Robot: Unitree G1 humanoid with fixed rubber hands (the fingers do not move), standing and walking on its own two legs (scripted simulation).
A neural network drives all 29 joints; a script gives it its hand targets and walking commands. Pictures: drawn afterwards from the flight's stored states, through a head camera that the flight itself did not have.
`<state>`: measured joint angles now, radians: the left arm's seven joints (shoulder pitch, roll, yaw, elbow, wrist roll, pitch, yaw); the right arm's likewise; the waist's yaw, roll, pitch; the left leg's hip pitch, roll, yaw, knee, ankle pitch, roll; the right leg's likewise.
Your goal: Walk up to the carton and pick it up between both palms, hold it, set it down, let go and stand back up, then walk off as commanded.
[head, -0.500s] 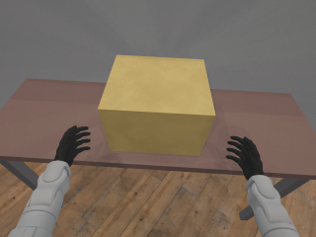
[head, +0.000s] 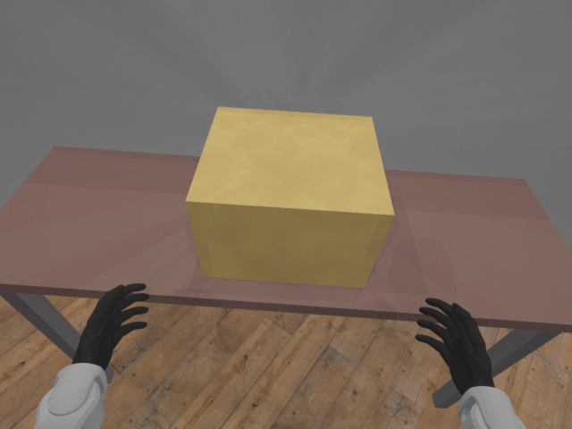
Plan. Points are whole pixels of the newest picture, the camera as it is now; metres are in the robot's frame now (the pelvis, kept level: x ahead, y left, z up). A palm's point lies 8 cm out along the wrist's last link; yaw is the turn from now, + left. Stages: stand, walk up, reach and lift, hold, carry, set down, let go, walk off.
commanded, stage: set down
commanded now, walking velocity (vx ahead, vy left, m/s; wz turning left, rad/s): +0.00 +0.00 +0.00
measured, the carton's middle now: (289, 195) +0.52 +0.02 +0.01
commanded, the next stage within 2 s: let go in 1.68 s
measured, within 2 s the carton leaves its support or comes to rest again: neither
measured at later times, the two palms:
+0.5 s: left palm (103, 377) +0.18 +0.24 +0.00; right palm (476, 403) +0.18 -0.23 +0.01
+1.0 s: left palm (111, 396) +0.16 +0.24 -0.03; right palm (457, 419) +0.17 -0.22 -0.04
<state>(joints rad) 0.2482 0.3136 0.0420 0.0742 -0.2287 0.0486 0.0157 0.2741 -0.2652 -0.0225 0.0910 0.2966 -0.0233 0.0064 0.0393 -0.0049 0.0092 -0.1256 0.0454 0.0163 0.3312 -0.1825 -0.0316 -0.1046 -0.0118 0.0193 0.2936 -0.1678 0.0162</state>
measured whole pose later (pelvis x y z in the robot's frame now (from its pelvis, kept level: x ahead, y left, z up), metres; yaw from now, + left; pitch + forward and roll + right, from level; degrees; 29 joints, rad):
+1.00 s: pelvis +0.02 +0.00 +0.00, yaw -1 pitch -2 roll -1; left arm 0.40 0.25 -0.01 0.17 -0.15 0.00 0.03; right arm 0.38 -0.22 -0.03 0.30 0.13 -0.15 0.04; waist 0.05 0.01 0.07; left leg -0.08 0.05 0.03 0.34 -0.22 -0.03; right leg -0.05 -0.01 0.04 0.28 -0.19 0.02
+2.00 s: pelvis +0.02 +0.00 +0.00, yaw -1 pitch -3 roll -1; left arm 0.23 0.19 0.01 0.46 0.00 0.12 0.01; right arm 0.20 -0.19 -0.01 0.71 0.00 -0.22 0.02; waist 0.01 0.00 0.09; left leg -0.06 0.05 0.03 0.38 -0.25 -0.03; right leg -0.04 -0.01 0.03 0.33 -0.23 0.03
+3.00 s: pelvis -0.02 +0.01 +0.00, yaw +1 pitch -2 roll +0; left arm 0.22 0.39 -0.03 1.03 0.02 -0.02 -0.02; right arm 0.21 -0.37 0.02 1.05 -0.02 -0.01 0.02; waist 0.00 0.00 0.03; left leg -0.17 0.01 0.00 0.40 -0.19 -0.01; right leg -0.16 -0.04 0.01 0.39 -0.20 0.03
